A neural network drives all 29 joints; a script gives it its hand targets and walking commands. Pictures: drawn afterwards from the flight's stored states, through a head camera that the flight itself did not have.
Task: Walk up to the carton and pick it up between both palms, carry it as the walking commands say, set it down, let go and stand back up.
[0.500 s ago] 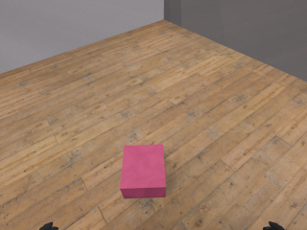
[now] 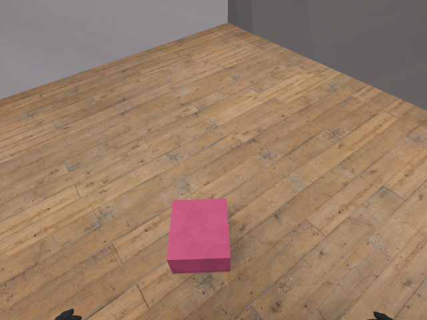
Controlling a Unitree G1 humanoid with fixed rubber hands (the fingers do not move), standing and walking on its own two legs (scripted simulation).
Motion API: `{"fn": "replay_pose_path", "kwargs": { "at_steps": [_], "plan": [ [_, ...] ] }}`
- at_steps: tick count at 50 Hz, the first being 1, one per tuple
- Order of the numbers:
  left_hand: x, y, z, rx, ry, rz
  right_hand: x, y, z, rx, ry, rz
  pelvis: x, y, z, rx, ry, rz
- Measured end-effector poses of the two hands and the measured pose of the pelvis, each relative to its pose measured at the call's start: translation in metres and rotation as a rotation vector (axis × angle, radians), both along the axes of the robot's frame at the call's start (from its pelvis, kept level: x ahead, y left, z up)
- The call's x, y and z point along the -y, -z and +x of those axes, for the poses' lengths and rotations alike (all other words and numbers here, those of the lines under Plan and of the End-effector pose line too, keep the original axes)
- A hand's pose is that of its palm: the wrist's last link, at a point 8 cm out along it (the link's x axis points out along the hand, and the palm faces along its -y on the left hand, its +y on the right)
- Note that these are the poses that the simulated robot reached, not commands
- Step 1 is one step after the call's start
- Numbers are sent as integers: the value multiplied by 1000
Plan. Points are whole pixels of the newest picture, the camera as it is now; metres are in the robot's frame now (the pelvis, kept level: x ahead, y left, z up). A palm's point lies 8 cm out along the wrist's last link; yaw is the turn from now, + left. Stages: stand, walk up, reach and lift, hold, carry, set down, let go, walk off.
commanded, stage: walk up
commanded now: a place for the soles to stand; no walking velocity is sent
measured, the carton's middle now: (200, 234) +0.62 +0.09 -0.66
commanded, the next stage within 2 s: none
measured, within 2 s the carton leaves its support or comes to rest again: neither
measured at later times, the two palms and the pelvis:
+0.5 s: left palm out of the picture +0.09 +0.43 -0.10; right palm out of the picture +0.13 -0.22 -0.09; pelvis +0.04 +0.10 -0.01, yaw +3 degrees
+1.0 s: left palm out of the picture +0.17 +0.44 -0.09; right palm out of the picture +0.13 -0.20 -0.10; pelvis +0.09 +0.12 -0.01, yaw -1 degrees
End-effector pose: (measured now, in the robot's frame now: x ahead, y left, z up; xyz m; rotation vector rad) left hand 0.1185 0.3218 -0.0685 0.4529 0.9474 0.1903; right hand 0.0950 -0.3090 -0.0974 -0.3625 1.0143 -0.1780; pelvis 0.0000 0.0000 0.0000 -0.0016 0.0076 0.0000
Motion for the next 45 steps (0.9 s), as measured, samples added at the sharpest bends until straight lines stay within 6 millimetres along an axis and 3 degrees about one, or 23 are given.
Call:
{"fn": "replay_pose_path", "kwargs": {
  "at_steps": [5, 10, 18, 22, 28, 38, 45],
  "plan": [
    [-2, 0, -6, 15, 3, 2, 0, 1, -2, -29, -1, 18, -2, 0, 1, 15, 2, -2],
    [-18, 4, -33, -11, -37, 15, -7, -5, 8, -39, -12, 25, -13, 0, 9, 56, -8, -9],
    [-63, 16, -53, -69, -84, -6, -47, -11, 32, -54, -60, 5, -57, 2, 23, 47, -43, -32],
    [-92, 26, -45, -63, -95, -19, -76, -8, 37, -35, -78, -14, -87, 9, 34, 58, -56, -33],
    [-111, 28, -20, -39, -69, -39, -102, -2, 22, -61, -35, -12, -110, 10, 49, 77, -41, -23],
    [-113, 24, 15, -44, -19, -8, -102, 20, 8, -105, 33, 8, -111, 17, 67, 70, 8, -1],
    [-116, 24, 37, -30, -10, -17, -107, 14, 21, -101, 40, -4, -116, 15, 81, 64, 11, -14]
  ]
}}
